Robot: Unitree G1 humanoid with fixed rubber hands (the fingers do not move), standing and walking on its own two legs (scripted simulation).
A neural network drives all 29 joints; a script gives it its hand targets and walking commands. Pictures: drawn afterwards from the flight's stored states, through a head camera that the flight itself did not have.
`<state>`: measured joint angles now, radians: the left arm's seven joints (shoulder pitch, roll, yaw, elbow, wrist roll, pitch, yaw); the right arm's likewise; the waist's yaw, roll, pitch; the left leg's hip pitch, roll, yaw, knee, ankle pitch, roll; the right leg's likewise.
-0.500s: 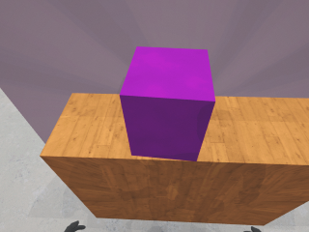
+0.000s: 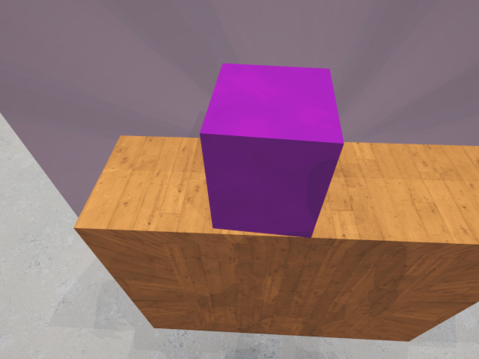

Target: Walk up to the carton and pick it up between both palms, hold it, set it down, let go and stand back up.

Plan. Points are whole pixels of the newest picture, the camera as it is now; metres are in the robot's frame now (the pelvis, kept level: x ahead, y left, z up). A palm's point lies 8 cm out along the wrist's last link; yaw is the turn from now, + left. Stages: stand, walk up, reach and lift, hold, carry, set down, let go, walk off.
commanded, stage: stand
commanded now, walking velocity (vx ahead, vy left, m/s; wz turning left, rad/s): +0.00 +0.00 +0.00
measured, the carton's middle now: (268, 152) +0.45 -0.02 +0.09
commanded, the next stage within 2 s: none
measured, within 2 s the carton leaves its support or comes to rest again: neither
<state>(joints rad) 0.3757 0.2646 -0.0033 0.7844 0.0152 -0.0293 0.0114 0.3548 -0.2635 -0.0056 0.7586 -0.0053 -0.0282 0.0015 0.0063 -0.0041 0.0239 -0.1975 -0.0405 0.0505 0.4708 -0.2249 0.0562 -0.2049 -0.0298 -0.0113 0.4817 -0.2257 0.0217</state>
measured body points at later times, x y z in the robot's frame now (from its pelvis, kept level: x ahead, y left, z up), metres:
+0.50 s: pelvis +0.00 -0.01 +0.00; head +0.00 -0.01 +0.45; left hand +0.04 +0.25 -0.13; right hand +0.05 -0.27 -0.13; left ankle +0.02 +0.08 -0.74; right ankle +0.02 -0.13 -0.74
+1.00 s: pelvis +0.01 -0.01 +0.00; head +0.01 -0.01 +0.45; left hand +0.03 +0.24 -0.14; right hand +0.04 -0.27 -0.13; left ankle +0.02 +0.08 -0.74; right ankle +0.02 -0.13 -0.74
